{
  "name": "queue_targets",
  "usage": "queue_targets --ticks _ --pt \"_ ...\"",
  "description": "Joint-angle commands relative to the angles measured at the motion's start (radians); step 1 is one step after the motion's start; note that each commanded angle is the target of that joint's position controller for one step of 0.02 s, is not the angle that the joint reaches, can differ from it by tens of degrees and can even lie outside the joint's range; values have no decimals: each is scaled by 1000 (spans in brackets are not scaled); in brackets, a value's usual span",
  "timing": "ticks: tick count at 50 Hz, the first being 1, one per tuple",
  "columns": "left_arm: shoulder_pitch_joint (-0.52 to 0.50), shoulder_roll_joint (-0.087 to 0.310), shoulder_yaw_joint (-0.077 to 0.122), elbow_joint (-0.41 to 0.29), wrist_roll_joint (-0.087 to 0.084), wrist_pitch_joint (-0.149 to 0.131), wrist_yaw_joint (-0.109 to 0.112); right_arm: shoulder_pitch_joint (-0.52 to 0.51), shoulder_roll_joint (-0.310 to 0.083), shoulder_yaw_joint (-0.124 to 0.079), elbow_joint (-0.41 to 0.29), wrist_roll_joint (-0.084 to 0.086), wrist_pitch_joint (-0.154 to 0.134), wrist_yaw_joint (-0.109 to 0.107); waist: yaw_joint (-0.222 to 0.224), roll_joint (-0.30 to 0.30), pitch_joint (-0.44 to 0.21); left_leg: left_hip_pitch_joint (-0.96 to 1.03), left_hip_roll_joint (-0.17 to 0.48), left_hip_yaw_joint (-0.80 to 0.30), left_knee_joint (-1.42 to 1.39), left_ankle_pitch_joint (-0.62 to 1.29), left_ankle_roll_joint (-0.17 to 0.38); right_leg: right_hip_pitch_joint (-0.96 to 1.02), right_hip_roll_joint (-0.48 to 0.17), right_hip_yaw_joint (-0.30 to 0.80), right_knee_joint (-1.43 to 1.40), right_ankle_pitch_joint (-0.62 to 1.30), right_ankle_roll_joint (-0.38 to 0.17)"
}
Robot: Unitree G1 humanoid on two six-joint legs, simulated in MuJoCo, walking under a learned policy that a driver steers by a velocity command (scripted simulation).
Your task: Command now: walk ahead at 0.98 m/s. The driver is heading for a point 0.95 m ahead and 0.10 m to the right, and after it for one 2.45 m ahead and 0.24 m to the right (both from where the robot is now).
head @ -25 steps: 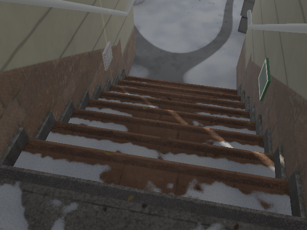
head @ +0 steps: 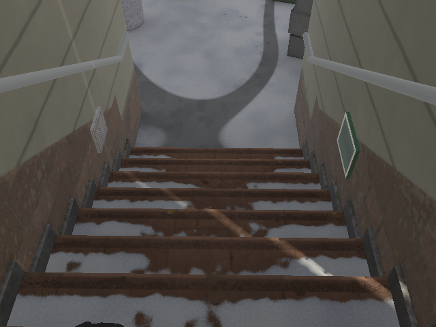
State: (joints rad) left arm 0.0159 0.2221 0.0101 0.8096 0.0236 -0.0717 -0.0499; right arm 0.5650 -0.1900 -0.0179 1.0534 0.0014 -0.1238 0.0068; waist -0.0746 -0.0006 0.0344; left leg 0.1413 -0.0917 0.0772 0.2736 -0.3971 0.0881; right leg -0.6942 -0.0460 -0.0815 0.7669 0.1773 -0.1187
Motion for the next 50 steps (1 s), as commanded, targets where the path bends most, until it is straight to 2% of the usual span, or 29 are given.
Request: queue_targets --ticks 1,2,3,4,5,7,10,11,14,19,21,22,23,26,27,28,29,32,34,37,38,39,40,42,43,46,47,48,50 --pt "487 167 69 118 8 9 27 -200 -221 -32 -99 -6 -5 -18 310 103 -112 -484 225 17 398 1352 13 823 131 -57 140 -170 -52" --pt "780 225 102 189 11 17 44 -344 -263 -46 -117 3 6 -29 504 82 -159 -593 201 4 833 1264 9 1009 86 -8 50 -251 -97" --pt "868 259 112 217 9 7 44 -419 -198 -48 -123 7 8 -33 537 -125 -101 -744 5 -5 1409 394 16 996 -27 128 -134 -281 -143" --pt "695 204 74 179 12 -15 22 -264 -33 -17 -180 22 -14 -49 282 -271 -49 -990 -61 -274 1530 -99 41 995 -206 341 -75 223 -107" --pt "577 187 81 144 -3 -17 17 -140 -63 -15 -182 17 -15 -48 162 -170 -109 -1021 -12 -268 1413 -19 44 935 -291 538 -241 143 -181" --pt "358 112 70 96 -12 -32 23 -198 -154 -51 -168 -34 33 -39 60 53 50 -985 103 -260 1221 69 5 556 -287 557 -302 -330 -204" --pt "327 159 62 102 -8 -73 34 -372 -68 -23 -271 -59 125 -13 13 10 135 -750 132 -147 872 194 -44 100 -206 338 -337 -295 -154" --pt "410 216 77 139 2 -79 38 -291 -70 -28 -217 -70 129 0 17 7 46 -644 95 -72 940 370 -37 120 -166 309 -259 -360 -135" --pt "362 131 53 132 -30 -119 58 -379 -96 -30 -244 -32 85 32 -2 41 57 -460 107 -61 522 971 -24 -25 -22 145 -171 -797 -35" --pt "461 116 52 170 -3 -40 96 -335 -114 -23 -209 -37 93 29 63 -28 68 -209 60 86 265 887 -46 172 -17 34 194 -582 -5" --pt "347 213 88 160 -13 4 113 118 -195 -70 -85 -54 98 -6 -188 -57 -84 9 155 -58 114 788 83 271 -28 31 889 58 2" --pt "307 187 94 140 -24 24 110 136 -221 -82 -86 -59 88 2 -227 129 14 30 240 -166 -80 795 153 81 136 25 1353 -605 -9" --pt "422 51 66 67 -39 9 110 44 -244 -52 -99 -53 65 16 7 241 -5 251 352 -261 430 1409 51 -295 146 229 1258 -894 -25" --pt "449 82 71 160 35 -4 91 -9 -134 -32 -77 -18 41 9 74 -4 -15 -37 313 -308 413 721 43 -376 56 256 889 -528 -41" --pt "377 63 63 84 60 -3 83 -73 -192 -39 -85 -4 22 -6 116 117 12 -270 430 -423 343 710 143 -258 9 280 518 -397 29" --pt "298 99 69 85 68 17 83 -100 -170 -34 -60 -21 14 -6 109 53 100 -476 414 -461 332 707 197 -154 -13 243 428 -336 87" --pt "328 113 75 130 68 30 80 -90 -194 -42 -51 -48 5 -11 106 40 74 -532 355 -408 418 637 182 -53 23 181 452 -220 96" --pt "214 44 39 93 -2 -4 23 -166 -105 -18 -57 8 -40 -30 144 -10 66 -821 173 -149 505 124 57 300 50 85 -9 442 59" --pt "155 14 21 67 -30 13 6 -175 -151 -29 -66 3 -34 -34 100 94 95 -935 189 -89 485 58 34 584 83 0 -42 417 63" --pt "830 180 92 283 24 64 62 -303 -181 -28 -40 -21 -2 -29 402 100 -69 -869 234 0 1288 839 -5 971 91 -63 67 77 -101" --pt "817 191 104 249 3 62 47 -359 -199 -51 -60 -18 31 -48 487 -170 59 -841 57 86 1824 388 -34 842 1 92 -447 -65 -188" --pt "714 187 85 254 -24 53 26 -357 -77 -21 -123 -42 42 -55 328 -312 133 -1121 -20 48 2035 -338 1 872 -60 182 -179 480 -146" --pt "652 150 49 247 -39 31 19 -241 -49 1 -209 -55 38 -47 142 -209 30 -1286 42 -76 1792 -283 -1 992 -148 426 -52 692 -197" --pt "564 111 43 233 -17 15 26 -174 -129 -31 -109 -95 46 -34 67 165 63 -1184 148 -154 1397 -199 5 680 -99 523 -132 -86 -190" --pt "550 177 56 227 -3 -1 46 -184 -67 -14 -150 -113 36 -34 35 -85 24 -1284 161 -235 1319 -167 -39 667 -219 799 -116 -125 -321" --pt "423 154 47 176 32 -14 81 -289 -91 -19 -137 -63 68 -30 0 1 95 -792 123 -121 1008 279 -167 47 -124 697 -152 -180 -287" --pt "448 113 44 181 3 -27 94 -348 -162 -42 -162 -56 44 -20 21 60 89 -804 144 -170 780 654 -143 101 -31 601 -32 -281 -230" --pt "396 69 29 163 -38 -37 102 -360 -123 -24 -177 -54 25 -3 5 87 82 -520 105 -94 539 949 -125 -112 93 463 17 -457 -153" --pt "401 104 44 160 -42 -32 86 -389 -43 0 -209 -35 31 5 81 -25 56 -262 10 -6 405 936 -121 -103 156 383 91 -376 -97"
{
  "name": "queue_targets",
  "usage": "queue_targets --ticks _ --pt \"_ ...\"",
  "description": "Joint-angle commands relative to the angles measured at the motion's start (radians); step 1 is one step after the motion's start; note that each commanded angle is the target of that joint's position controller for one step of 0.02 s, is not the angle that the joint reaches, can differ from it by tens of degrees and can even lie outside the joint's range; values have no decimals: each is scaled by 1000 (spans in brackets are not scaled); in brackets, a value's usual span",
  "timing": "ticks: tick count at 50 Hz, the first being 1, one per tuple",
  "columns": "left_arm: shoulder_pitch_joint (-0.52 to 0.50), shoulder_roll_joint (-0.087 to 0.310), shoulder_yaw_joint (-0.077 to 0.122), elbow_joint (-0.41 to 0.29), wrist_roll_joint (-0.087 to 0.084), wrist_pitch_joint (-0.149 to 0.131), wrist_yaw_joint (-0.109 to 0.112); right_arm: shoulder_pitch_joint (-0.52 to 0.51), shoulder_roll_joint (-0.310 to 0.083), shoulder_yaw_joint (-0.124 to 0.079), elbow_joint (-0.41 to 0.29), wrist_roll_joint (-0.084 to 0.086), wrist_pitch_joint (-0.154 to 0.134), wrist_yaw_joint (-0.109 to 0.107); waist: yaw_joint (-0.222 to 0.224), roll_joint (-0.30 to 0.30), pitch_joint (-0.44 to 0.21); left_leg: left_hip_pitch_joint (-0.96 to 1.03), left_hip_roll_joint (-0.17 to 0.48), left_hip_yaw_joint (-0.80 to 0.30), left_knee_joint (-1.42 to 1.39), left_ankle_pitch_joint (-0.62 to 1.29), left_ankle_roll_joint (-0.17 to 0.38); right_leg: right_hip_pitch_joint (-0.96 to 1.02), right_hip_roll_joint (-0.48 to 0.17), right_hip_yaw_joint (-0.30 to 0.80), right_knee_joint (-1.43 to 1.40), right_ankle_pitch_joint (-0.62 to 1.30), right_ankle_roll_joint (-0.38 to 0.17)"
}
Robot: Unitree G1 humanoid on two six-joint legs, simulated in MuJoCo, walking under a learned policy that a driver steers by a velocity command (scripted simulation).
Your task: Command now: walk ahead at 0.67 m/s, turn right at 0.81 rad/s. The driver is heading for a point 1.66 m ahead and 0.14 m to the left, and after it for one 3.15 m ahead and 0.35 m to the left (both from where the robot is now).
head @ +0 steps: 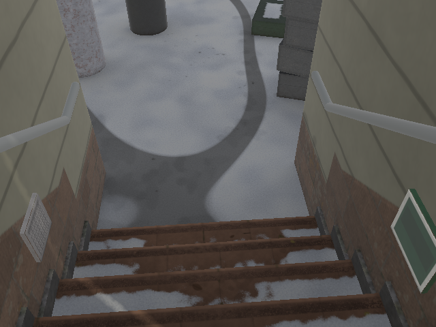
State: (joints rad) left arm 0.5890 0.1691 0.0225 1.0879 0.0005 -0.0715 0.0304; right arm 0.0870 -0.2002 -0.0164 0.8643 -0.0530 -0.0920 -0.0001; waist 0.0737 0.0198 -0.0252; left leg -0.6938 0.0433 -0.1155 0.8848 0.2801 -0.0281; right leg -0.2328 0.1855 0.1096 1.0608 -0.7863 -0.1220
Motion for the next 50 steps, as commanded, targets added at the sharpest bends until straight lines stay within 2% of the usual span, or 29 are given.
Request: queue_targets --ticks 1,2,3,4,5,6,7,9,10,11,14,16,18,19,20,21,22,23,24,26,29,32,35,36,37,38,41,43,50 --pt "-157 164 35 -128 -3 -16 5 83 -22 1 -53 35 14 3 -53 -114 121 605 -135 178 -271 189 -2 -516 -67 201 -125 660 -83" --pt "-205 155 32 -134 -1 2 5 227 -15 -5 -8 20 12 -5 -120 -167 38 761 -144 166 -168 335 16 -527 -66 199 73 731 -51" --pt "-192 175 0 -188 187 -67 -63 749 -74 -17 120 -103 10 54 -363 -48 129 1216 -52 92 -233 230 91 -827 132 162 390 611 116" --pt "-392 265 32 -283 166 -97 -112 1156 -194 -64 241 -101 4 61 -583 142 99 1404 25 126 -329 292 163 -919 186 171 729 485 127" --pt "-228 168 16 -283 25 -86 -144 1104 -250 -69 247 -108 -4 69 -445 235 56 1277 260 -69 -538 572 310 -878 181 151 1132 -84 118" --pt "176 18 -8 -249 8 -65 -188 739 -324 -55 142 -59 -1 105 -36 162 -220 1319 547 -309 -114 1317 560 -921 -13 99 1243 -12 83" --pt "116 71 -13 -253 27 -41 -192 547 -228 -35 71 -69 -7 92 -75 -1 -149 1157 501 -241 -128 1166 492 -1032 -110 54 1193 27 94" --pt "-143 65 -36 -393 63 -4 -139 259 -44 8 1 -25 -9 29 -16 -14 -27 692 424 -155 -258 591 352 -1013 -231 34 1022 235 116" --pt "-235 29 -57 -422 125 -1 -136 166 66 47 -24 -17 -36 -14 1 -18 93 444 381 -78 -454 368 284 -895 -341 41 583 455 132" --pt "-247 26 -61 -411 107 5 -155 57 38 44 -69 -20 -50 -45 25 -9 239 87 286 32 -502 237 283 -667 -356 -6 312 643 123" --pt "-166 69 -31 -334 61 11 -197 223 -152 22 -6 -96 -102 -73 24 57 91 -80 235 198 -345 182 233 -207 -271 -87 440 876 147" --pt "-194 157 6 -352 81 -2 -172 273 -288 -16 -3 -24 -108 -59 16 -8 94 113 199 163 -214 217 152 -289 -232 -126 214 758 160" --pt "-213 195 20 -326 110 -2 -118 254 -321 -34 34 -33 -97 -2 26 38 70 250 229 86 36 109 88 -237 -260 -30 -60 909 166" --pt "77 268 67 -214 92 -16 -97 97 -362 -53 -57 18 -78 48 206 -33 -5 1 136 160 166 369 67 194 -75 -283 -140 790 78" --pt "128 398 90 -206 53 -17 -64 198 -236 -39 -88 -10 -68 91 164 -303 -280 -170 -10 166 609 -548 -43 550 -403 101 -296 1519 -266" --pt "186 310 46 -253 102 -37 -73 56 -217 -36 -175 33 -58 123 225 -236 -309 -372 -101 21 675 -1100 -95 484 -560 590 -415 1543 -437" --pt "-50 150 6 -193 -41 27 -1 221 -99 -6 -42 86 2 36 45 -75 -31 -115 -32 -38 443 -975 -34 84 -546 404 -448 1609 -259" --pt "-104 167 -11 -244 75 -30 -57 112 -95 4 -133 31 0 55 33 74 49 -234 22 -26 385 -892 -14 -99 -505 368 -423 905 -252" --pt "-226 123 -34 -271 46 -33 -77 252 -100 -1 -69 -7 3 49 -63 -40 -39 -45 93 -92 353 -829 -13 -242 -554 383 -346 847 -249" --pt "-313 30 -69 -289 78 -57 -49 400 -53 16 15 -140 37 24 -103 -60 34 89 65 -53 201 -244 22 -491 -424 119 -301 392 -65" --pt "-383 192 -53 -371 107 -112 25 213 -127 -20 -67 -50 7 13 -50 -34 -32 310 -22 159 -203 172 -15 -516 -330 -196 -161 190 68" --pt "-162 147 -74 -287 108 -74 10 26 -127 -24 -128 -89 50 23 -6 -113 123 290 35 157 -330 13 39 -489 -534 83 -252 14 46" --pt "-167 224 -56 -258 116 -40 -32 215 -123 -41 -57 -72 65 -7 -69 -129 92 535 22 176 -378 97 104 -447 -603 90 -87 73 64" --pt "-297 269 -37 -303 117 -33 -51 426 -209 -89 -10 -46 49 -15 -205 -16 40 743 -30 224 -421 135 134 -484 -519 -69 170 122 112" --pt "-337 190 -37 -382 83 -28 -68 574 -361 -138 21 -19 36 -30 -270 317 -180 1023 116 -28 -422 485 352 -573 -286 -228 771 -60 225" --pt "-285 161 -43 -413 58 -16 -89 561 -449 -148 -13 -18 22 -4 -185 295 -297 1200 214 -207 -277 604 408 -797 -213 -190 1100 -135 236" --pt "-356 216 -25 -524 17 -38 -28 390 -344 -91 -111 -9 -34 75 -125 148 -108 846 366 -494 -306 245 468 -1058 -244 32 1069 55 234" --pt "-302 180 -42 -476 64 -12 12 308 -181 -23 -119 -10 -21 68 -51 -47 -29 514 281 -416 -399 5 382 -923 -291 50 776 387 239" --pt "-331 88 -54 -534 89 71 -46 319 -223 -18 -146 -9 -18 24 -27 18 -30 146 36 -423 -493 -470 317 -526 -238 -74 263 609 246"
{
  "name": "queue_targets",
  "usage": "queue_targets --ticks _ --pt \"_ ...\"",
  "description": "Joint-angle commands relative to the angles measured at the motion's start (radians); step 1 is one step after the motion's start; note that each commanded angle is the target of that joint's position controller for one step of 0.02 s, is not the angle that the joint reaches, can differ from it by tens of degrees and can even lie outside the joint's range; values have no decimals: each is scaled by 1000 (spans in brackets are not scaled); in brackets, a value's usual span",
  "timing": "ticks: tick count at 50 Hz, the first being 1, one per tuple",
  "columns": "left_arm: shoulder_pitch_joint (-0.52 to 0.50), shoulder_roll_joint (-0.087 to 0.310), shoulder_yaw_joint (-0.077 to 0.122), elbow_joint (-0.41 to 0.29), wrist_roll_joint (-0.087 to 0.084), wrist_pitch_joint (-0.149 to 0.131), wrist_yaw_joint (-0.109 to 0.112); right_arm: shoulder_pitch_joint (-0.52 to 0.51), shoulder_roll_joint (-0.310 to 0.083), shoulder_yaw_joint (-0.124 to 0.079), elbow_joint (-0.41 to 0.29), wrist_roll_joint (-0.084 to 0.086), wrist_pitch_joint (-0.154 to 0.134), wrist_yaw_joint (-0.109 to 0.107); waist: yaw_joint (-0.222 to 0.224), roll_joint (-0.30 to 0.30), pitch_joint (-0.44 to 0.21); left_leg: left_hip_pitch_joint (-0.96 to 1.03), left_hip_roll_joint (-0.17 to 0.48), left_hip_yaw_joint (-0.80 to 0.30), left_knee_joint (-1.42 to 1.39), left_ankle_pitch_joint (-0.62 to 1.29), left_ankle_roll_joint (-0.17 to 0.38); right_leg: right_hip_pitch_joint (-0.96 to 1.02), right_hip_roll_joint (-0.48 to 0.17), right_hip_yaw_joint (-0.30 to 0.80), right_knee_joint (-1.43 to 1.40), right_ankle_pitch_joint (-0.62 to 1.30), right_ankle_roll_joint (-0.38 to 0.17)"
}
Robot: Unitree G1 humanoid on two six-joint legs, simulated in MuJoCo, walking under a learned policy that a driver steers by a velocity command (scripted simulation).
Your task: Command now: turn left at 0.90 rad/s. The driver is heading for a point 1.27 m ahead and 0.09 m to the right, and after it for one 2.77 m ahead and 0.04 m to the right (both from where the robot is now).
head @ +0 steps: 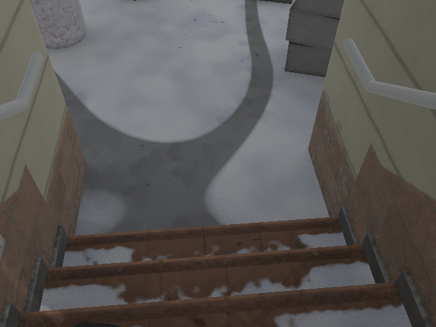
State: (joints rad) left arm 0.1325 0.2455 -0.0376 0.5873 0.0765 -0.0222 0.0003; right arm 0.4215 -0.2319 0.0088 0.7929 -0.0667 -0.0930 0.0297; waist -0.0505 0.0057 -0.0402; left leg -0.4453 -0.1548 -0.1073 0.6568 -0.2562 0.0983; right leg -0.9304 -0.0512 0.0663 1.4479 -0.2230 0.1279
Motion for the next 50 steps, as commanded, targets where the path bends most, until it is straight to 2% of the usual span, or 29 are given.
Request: queue_targets --ticks 1,3,4,6,9,12,13,14,15,16,18,20,21,22,23,25,27,29,32,35,37,38,39,40,42,43,45,47,50 --pt "157 38 11 -28 19 16 -9 -32 -195 -46 -81 -11 -21 1 104 61 -27 -37 242 -460 -221 125 195 153 0 1 -54 114 -7" --pt "137 82 27 -49 25 7 1 -51 -196 -52 -112 -12 -26 11 77 32 -71 101 260 -492 -133 303 208 134 11 10 -71 29 4" --pt "-47 62 26 -109 -1 13 20 31 -156 -58 -79 30 -18 7 0 -11 2 222 281 -569 -159 183 197 50 13 45 -381 -196 17" --pt "70 74 41 -67 6 -6 26 6 -155 -52 -83 -13 -24 7 27 138 -37 194 248 -586 -87 198 190 189 47 33 -236 -85 -17" --pt "-99 45 43 -96 -53 -7 32 32 -169 -79 -88 44 5 18 -51 109 -10 282 248 -687 -133 252 204 209 113 35 -660 -250 -24" --pt "145 68 80 -18 -53 -22 4 -120 -184 -84 -139 13 40 36 104 81 -51 -29 162 -600 -82 412 180 691 172 -49 -821 7 -103" --pt "208 141 117 10 -69 -24 5 -94 -132 -69 -138 23 42 48 119 26 -83 -159 109 -562 -43 212 106 941 55 105 -995 231 -215" --pt "280 254 151 38 -51 -34 17 22 9 -32 -170 38 51 39 45 -214 -189 -458 -66 -290 236 -315 -64 1288 -274 414 -945 858 -522" --pt "412 238 155 71 38 -36 1 -36 -60 -56 -201 50 69 -1 152 -157 -119 -708 -103 -229 467 -509 -141 1274 -428 648 -1000 877 -687" --pt "371 196 143 90 48 -22 -23 -85 -109 -70 -166 36 84 -31 141 -7 -16 -758 -43 -220 630 -385 -179 1136 -403 596 -1039 830 -635" --pt "97 20 83 21 -25 5 -73 -80 -129 -65 -104 2 109 -73 61 -35 -58 -584 -26 -145 803 -174 -215 851 -216 326 -1004 836 -492" --pt "152 46 86 81 -22 -1 -90 -22 -69 -34 -80 -25 108 -32 14 -56 -70 -462 -8 -48 927 -53 -220 654 -95 199 -1001 777 -402" --pt "183 -17 45 84 -115 4 -22 -151 -88 -60 -111 51 152 -32 0 119 -121 -212 33 -73 691 -28 -161 645 -115 145 -1012 729 -337" --pt "171 -4 34 94 -110 15 7 -175 -10 -28 -132 54 182 -16 -19 46 -109 -171 53 39 592 -2 -166 612 -45 99 -991 660 -289" --pt "105 158 93 90 -40 -19 -38 -25 -5 -6 -114 18 134 25 -52 -221 43 -206 90 138 646 40 -195 421 53 57 -1074 307 -268" --pt "152 258 143 78 -30 -42 -17 -113 -47 -14 -161 -4 124 36 27 -161 35 -115 120 193 523 -86 -235 370 1 230 -1189 -57 -339" --pt "309 216 153 133 -9 -57 13 -217 -11 10 -201 3 132 -6 132 -84 38 -239 152 105 208 -81 -248 632 -94 400 -1176 -127 -428" --pt "323 171 149 119 -30 -72 14 -239 -39 -2 -205 19 130 -40 149 -158 -20 -220 121 64 82 -137 -212 784 -164 520 -1141 -20 -478" --pt "254 178 158 76 -29 -52 2 -277 -76 -21 -209 22 128 -48 150 -178 -40 -104 58 71 -116 -162 -146 825 -142 549 -1153 120 -478" --pt "181 175 154 67 -24 -30 -10 -129 -78 -41 -176 57 95 -55 44 -134 -73 290 83 69 -374 100 -58 632 -86 517 -1120 164 -416" --pt "297 27 103 86 -46 -27 -23 46 -137 -81 -151 42 81 -67 4 22 -149 778 319 -47 -336 521 113 304 90 366 -925 -177 -301" --pt "265 -26 88 4 -58 -25 -18 114 -194 -107 -160 -29 65 -67 -14 228 -97 893 628 -394 -348 806 419 -64 268 184 -630 -411 -184" --pt "262 42 101 38 -21 -16 -9 36 -155 -102 -152 -80 69 -58 6 25 33 739 717 -339 -433 808 414 -163 154 183 -454 -393 -132" --pt "326 104 124 109 -22 -2 -3 -84 -106 -94 -191 -28 71 -38 59 -39 20 586 621 -187 -433 737 337 -47 122 144 -320 -289 -100" --pt "373 117 130 141 14 3 -18 -248 -55 -80 -229 51 51 -15 120 87 -25 362 444 43 -361 653 219 81 117 49 -92 -110 -54" --pt "377 85 111 138 36 -6 -43 -267 -77 -89 -241 45 43 -26 122 105 -29 234 419 87 -349 609 210 127 119 -4 58 -79 -45" --pt "318 49 82 133 -2 -13 -82 -267 -128 -100 -232 7 37 -58 70 54 7 172 387 132 -366 396 228 54 112 -63 145 7 -31" --pt "243 33 56 114 -18 -4 -106 -182 -135 -90 -193 1 27 -80 13 51 21 237 408 131 -384 261 228 -36 47 -73 83 70 -15" --pt "168 36 39 96 -3 12 -129 -98 -147 -84 -149 -12 1 -99 -27 85 29 323 438 127 -442 2 176 -80 -40 -65 -122 145 -12"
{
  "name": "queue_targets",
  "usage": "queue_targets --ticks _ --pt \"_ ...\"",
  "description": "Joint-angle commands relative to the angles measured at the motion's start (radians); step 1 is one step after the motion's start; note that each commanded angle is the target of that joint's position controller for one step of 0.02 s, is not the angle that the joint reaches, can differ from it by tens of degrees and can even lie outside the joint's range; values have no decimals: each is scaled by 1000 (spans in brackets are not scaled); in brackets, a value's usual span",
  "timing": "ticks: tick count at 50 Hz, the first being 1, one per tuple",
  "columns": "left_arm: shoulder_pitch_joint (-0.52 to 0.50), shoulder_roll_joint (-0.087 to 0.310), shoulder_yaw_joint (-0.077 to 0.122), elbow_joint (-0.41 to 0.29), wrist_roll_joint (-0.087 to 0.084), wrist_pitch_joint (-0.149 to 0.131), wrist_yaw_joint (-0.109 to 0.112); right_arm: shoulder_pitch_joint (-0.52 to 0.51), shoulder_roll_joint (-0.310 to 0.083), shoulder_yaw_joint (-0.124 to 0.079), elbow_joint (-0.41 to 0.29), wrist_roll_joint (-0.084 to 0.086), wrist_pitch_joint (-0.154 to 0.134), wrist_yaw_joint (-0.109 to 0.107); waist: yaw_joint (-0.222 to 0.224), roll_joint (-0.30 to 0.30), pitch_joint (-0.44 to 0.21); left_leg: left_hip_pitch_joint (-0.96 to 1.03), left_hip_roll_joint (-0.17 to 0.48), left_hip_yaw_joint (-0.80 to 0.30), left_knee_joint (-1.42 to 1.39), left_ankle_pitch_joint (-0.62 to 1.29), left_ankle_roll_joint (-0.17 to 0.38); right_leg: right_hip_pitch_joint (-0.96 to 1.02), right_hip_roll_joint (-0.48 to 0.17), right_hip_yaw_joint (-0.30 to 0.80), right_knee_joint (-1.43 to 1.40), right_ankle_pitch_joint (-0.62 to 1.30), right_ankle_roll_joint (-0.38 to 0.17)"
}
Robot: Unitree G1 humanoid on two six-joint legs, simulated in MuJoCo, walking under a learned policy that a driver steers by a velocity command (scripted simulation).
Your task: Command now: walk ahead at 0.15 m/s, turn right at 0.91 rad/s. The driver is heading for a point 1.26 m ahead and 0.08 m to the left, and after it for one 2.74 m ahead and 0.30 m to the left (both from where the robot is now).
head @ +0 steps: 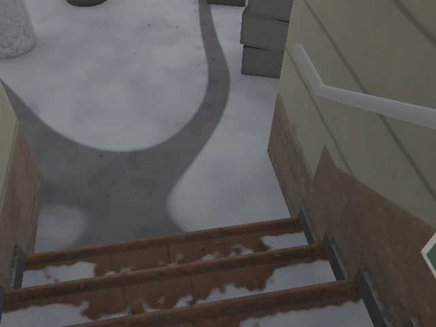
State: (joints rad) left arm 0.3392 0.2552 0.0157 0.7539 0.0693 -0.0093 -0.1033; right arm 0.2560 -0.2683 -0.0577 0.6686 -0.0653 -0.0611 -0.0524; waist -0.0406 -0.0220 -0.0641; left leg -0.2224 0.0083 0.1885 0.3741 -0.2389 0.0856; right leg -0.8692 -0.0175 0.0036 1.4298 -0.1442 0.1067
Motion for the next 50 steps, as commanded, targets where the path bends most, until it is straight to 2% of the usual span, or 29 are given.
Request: queue_targets --ticks 1,4,10,11,13,16,18,19,20,21,22,23,25,27,29,31,34,37,38,39,40,41,43,44,45,46,47,48,50 --pt "-67 38 -14 -75 13 2 -33 108 -115 -15 -2 -23 -46 -8 -65 133 72 138 312 -207 -194 -206 173 -184 -99 15 -156 60 -1" --pt "-109 39 -21 -77 31 -31 -16 142 -105 4 60 -42 -74 19 -61 102 94 216 423 -288 -199 -347 192 -341 -117 82 -103 44 -62" --pt "-222 4 -29 -99 29 -58 -23 120 -34 70 145 -51 -96 9 -66 76 115 142 403 -90 -173 -324 127 -316 -161 24 -112 68 -143" --pt "-347 9 22 -137 -108 31 32 203 -170 3 206 74 -60 50 -14 42 185 42 378 -4 -112 -236 37 -84 -145 9 -385 185 -117" --pt "-240 26 34 -46 -78 90 50 266 -153 12 260 63 -52 79 -18 109 146 -96 341 67 -65 -155 -18 261 -55 -71 -419 227 -120" --pt "-210 84 67 4 -56 66 55 133 -184 -9 245 22 -21 69 33 179 173 -45 334 101 28 13 -4 407 -17 -126 -565 -1 -158" --pt "18 99 80 85 -56 58 75 60 -228 -34 248 25 6 63 192 149 74 -72 316 110 403 566 39 744 88 -194 -642 -223 -189" --pt "292 145 103 201 -38 36 96 27 -202 -35 240 16 8 67 327 -17 3 -310 234 62 862 334 21 1041 64 -81 -759 -273 -226" --pt "214 179 66 205 -65 21 109 120 47 19 212 6 4 79 181 -355 10 -724 53 -156 1242 -489 13 1152 -179 193 -681 -79 -236" --pt "293 237 91 225 -99 13 116 -56 30 22 118 14 -6 63 300 -347 -57 -782 -44 -333 1187 -387 -3 1038 -309 414 -972 -3 -285" --pt "249 251 95 244 -51 6 116 -90 -30 8 86 32 4 57 213 -154 14 -815 18 -331 1118 -323 -5 957 -377 430 -1024 -281 -309" --pt "116 211 87 235 -33 2 119 -58 -32 2 105 36 14 50 139 -91 79 -755 69 -338 1031 -232 -16 806 -393 417 -999 -279 -295" --pt "-83 111 61 185 -7 -28 119 80 -22 -5 171 12 49 36 43 -98 86 -555 71 -345 995 -40 -33 562 -357 279 -873 -112 -273" --pt "-148 47 43 204 -38 -78 108 81 -42 -28 172 7 68 49 -37 -57 87 -429 45 -345 784 335 -17 408 -258 100 -809 -290 -170" --pt "-164 83 55 227 -77 -111 122 30 -18 -20 140 12 68 79 -72 -88 135 -225 -3 -233 580 638 -39 220 -214 -14 -800 -510 -146" --pt "-173 108 64 234 -79 -124 140 8 9 -7 136 31 77 84 -88 -65 148 -58 -11 -182 511 741 -41 144 -233 -67 -776 -568 -143" --pt "-103 80 68 257 -56 -106 150 -109 -7 -2 122 24 99 81 1 -77 242 -121 29 -144 313 688 -3 363 -275 -102 -703 -422 -157" --pt "15 116 87 285 -28 -64 158 39 -44 -22 200 -9 90 69 -1 -2 216 -65 0 -33 162 287 74 588 -273 -193 -289 80 -193" --pt "16 145 101 288 -11 -38 168 205 -86 -48 258 -3 81 68 -66 -38 126 57 0 -99 123 127 109 633 -281 -158 3 369 -220" --pt "-101 158 113 264 -32 -18 177 378 -109 -64 305 13 62 62 -218 76 76 232 20 -151 -1 271 164 511 -167 -201 523 329 -209" --pt "-216 -20 65 208 -27 -12 160 339 -164 -46 324 63 48 73 -163 380 221 279 36 -205 328 959 144 7 2 -186 922 -544 -246" --pt "-213 -41 43 76 -6 -25 155 319 -187 -32 303 91 36 81 -49 346 144 374 50 -400 437 1216 118 -217 -38 -82 688 -499 -250" --pt "-158 30 60 54 14 -63 144 239 -192 -47 258 80 50 66 2 138 -58 345 232 -791 314 446 285 -285 -74 106 373 -378 -169" --pt "-189 76 72 70 9 -63 142 170 -147 -28 221 56 34 64 27 56 -16 234 233 -849 251 137 303 -282 -72 125 204 -269 -132" --pt "-335 105 67 27 -7 -41 140 93 -101 -6 171 52 17 42 43 -24 98 -52 184 -808 132 87 289 -148 -55 103 -95 -154 -66" --pt "-365 66 60 24 1 -24 144 79 -105 -3 185 49 6 33 50 7 121 -148 155 -825 134 177 311 -39 -36 79 -197 -115 -45" --pt "-281 48 51 76 21 -15 142 144 -139 -15 212 49 9 20 59 67 67 -105 143 -805 201 352 303 17 -32 69 -163 -12 -55" --pt "-219 79 57 107 4 -12 139 177 -122 -14 217 49 2 22 55 68 39 -81 103 -748 244 437 261 66 -31 37 -196 68 -60" --pt "-338 71 54 61 -17 -57 119 170 -22 5 241 77 -18 18 21 -8 82 -261 -72 -625 374 70 164 312 5 48 -654 609 -86"
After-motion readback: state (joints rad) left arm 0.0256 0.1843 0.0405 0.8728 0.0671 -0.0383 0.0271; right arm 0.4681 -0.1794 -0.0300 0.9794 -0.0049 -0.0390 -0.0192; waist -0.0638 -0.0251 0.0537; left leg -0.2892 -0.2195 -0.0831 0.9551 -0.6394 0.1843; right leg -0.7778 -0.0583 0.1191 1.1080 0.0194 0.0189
